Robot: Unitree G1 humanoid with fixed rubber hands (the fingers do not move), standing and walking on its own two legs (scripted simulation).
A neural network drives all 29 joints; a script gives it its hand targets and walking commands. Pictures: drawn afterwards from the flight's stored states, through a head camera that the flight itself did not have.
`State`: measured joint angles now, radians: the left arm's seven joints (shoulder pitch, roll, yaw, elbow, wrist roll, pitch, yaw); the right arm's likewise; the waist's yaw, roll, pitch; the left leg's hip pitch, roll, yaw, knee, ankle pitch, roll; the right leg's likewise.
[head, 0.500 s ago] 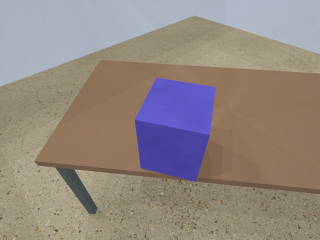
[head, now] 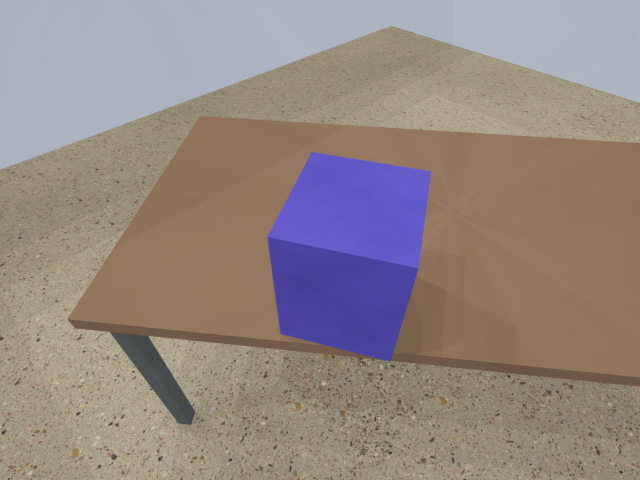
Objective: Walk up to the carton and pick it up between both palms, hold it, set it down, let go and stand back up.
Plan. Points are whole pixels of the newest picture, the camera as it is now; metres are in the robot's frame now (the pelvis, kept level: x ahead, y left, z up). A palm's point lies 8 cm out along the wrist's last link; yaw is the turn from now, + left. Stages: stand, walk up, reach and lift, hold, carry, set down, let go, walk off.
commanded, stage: stand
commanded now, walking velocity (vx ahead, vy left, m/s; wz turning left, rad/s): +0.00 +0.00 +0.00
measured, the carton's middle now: (351, 257) +0.49 -0.03 -0.02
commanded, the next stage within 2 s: none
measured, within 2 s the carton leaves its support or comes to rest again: neither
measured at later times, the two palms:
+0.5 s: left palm out of the picture +0.00 +0.22 -0.14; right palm out of the picture -0.01 -0.22 -0.14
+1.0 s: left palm out of the picture -0.01 +0.22 -0.14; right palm out of the picture -0.01 -0.23 -0.14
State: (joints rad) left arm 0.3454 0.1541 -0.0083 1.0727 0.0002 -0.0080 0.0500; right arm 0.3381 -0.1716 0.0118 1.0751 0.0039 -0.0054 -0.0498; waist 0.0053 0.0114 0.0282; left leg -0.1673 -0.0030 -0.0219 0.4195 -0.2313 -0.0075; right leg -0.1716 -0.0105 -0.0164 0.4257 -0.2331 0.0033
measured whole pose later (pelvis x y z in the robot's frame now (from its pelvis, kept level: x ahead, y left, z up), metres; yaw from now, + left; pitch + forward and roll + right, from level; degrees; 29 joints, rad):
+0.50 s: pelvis +0.01 +0.00 +0.00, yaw +0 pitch -2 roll +0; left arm 0.31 0.15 -0.01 1.08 0.00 -0.01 0.05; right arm 0.32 -0.15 0.01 1.08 0.00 -0.01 -0.05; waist 0.00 0.00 0.04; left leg -0.15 0.01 -0.02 0.42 -0.24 -0.01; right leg -0.15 0.00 -0.01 0.42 -0.24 0.00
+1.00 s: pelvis +0.00 +0.00 +0.00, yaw +0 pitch -2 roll +0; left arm 0.33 0.15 -0.01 1.08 0.00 -0.01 0.05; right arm 0.32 -0.17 0.01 1.09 0.00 -0.01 -0.05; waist 0.00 0.01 0.04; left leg -0.15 0.01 -0.01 0.41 -0.23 -0.01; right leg -0.15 0.00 -0.01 0.41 -0.23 0.00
